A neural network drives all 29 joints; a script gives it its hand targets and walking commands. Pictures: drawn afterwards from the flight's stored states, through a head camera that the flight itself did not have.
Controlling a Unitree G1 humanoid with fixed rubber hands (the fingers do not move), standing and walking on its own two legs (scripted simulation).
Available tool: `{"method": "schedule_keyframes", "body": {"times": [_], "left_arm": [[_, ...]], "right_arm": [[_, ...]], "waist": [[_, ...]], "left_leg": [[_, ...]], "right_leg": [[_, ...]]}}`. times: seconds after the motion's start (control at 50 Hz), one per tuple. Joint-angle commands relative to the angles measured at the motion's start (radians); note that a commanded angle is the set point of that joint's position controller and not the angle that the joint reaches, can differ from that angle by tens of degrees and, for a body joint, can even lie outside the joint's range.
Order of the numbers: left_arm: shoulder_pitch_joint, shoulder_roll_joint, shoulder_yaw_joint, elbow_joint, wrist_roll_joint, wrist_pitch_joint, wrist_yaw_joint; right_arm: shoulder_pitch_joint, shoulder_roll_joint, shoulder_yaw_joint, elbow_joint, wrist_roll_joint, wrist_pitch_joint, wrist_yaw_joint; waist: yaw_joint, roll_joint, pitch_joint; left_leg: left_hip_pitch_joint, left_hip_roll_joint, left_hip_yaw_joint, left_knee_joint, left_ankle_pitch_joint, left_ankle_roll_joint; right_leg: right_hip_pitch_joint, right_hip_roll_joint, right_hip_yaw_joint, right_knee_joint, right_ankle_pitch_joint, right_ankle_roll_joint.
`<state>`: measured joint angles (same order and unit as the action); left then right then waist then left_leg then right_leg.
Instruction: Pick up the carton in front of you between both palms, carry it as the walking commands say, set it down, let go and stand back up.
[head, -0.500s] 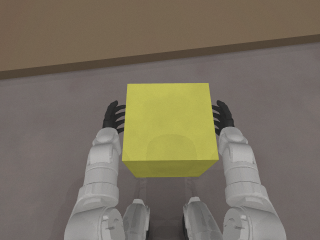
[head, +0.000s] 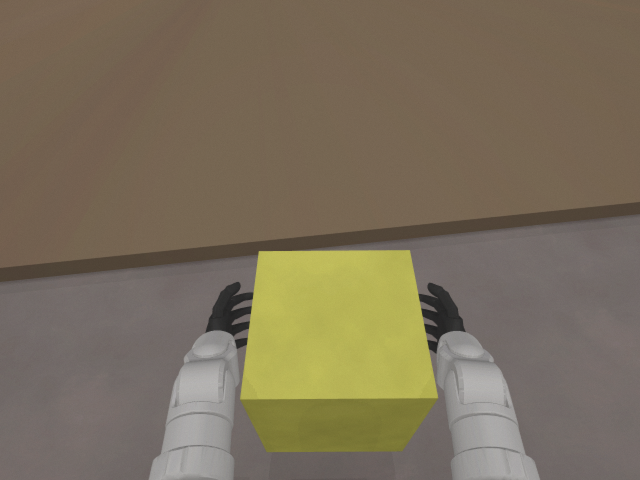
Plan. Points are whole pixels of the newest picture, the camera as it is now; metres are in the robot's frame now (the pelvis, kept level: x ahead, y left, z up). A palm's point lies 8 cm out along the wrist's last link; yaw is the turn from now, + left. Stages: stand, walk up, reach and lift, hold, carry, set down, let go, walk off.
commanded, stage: reach and lift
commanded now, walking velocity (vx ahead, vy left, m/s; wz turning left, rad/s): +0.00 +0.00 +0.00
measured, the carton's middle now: (334, 356) +0.31 +0.00 -0.06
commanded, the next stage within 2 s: hold in 1.06 s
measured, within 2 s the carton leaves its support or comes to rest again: neither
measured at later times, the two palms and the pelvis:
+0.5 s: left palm (217, 335) +0.29 +0.15 +0.04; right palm (454, 335) +0.29 -0.15 +0.03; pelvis -0.01 +0.00 +0.01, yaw +0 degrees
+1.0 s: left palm (215, 330) +0.29 +0.15 +0.05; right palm (455, 331) +0.29 -0.15 +0.04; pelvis +0.01 +0.00 +0.01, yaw +0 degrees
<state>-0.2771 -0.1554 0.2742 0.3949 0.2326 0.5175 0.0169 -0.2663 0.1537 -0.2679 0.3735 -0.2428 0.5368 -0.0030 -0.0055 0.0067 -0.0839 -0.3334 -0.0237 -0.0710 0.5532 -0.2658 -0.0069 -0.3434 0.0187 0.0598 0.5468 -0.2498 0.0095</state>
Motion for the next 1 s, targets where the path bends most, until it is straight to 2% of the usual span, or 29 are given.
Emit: {"method": "schedule_keyframes", "body": {"times": [0.0,0.1,0.16,0.24,0.34,0.72,0.98], "left_arm": [[-0.444,-0.974,-0.566,0.008,-0.173,0.036,-0.246],[-0.487,-0.948,-0.482,0.047,-0.133,0.072,-0.264],[-0.557,-0.961,-0.472,0.054,-0.132,0.067,-0.273],[-0.618,-0.976,-0.493,0.033,-0.144,0.059,-0.278],[-0.611,-0.968,-0.501,0.026,-0.143,0.062,-0.275],[-0.435,-0.926,-0.549,-0.112,-0.173,0.105,-0.255],[-0.416,-0.911,-0.570,-0.167,-0.189,0.136,-0.248]], "right_arm": [[-0.474,0.960,0.574,-0.014,0.189,0.021,0.235],[-0.508,0.936,0.482,0.040,0.146,0.056,0.248],[-0.576,0.948,0.468,0.044,0.140,0.051,0.256],[-0.635,0.968,0.490,0.023,0.150,0.045,0.259],[-0.633,0.963,0.505,0.013,0.151,0.048,0.254],[-0.452,0.923,0.556,-0.121,0.184,0.088,0.232],[-0.438,0.903,0.575,-0.180,0.201,0.118,0.227]], "waist": [[0.001,-0.005,-0.206],[0.002,0.002,-0.066],[0.001,-0.002,-0.074],[0.001,-0.003,-0.135],[0.002,-0.005,-0.155],[0.003,-0.006,-0.165],[0.003,-0.004,-0.137]], "left_leg": [[0.147,-0.071,-0.015,-0.131,0.208,0.009],[0.132,-0.062,-0.005,-0.175,0.048,0.018],[0.134,-0.059,0.000,-0.171,0.010,0.021],[0.161,-0.060,0.003,-0.163,0.035,0.020],[0.180,-0.064,0.006,-0.170,0.052,0.019],[0.283,-0.074,-0.006,-0.208,0.284,0.005],[0.295,-0.072,-0.008,-0.224,0.276,0.002]], "right_leg": [[0.214,0.075,0.014,-0.112,0.208,-0.007],[0.198,0.066,0.007,-0.155,0.050,-0.018],[0.204,0.066,0.002,-0.152,0.013,-0.023],[0.234,0.065,0.000,-0.145,0.037,-0.020],[0.258,0.067,0.000,-0.151,0.056,-0.014],[0.346,0.076,0.012,-0.188,0.292,-0.005],[0.354,0.077,0.012,-0.203,0.277,-0.004]]}}
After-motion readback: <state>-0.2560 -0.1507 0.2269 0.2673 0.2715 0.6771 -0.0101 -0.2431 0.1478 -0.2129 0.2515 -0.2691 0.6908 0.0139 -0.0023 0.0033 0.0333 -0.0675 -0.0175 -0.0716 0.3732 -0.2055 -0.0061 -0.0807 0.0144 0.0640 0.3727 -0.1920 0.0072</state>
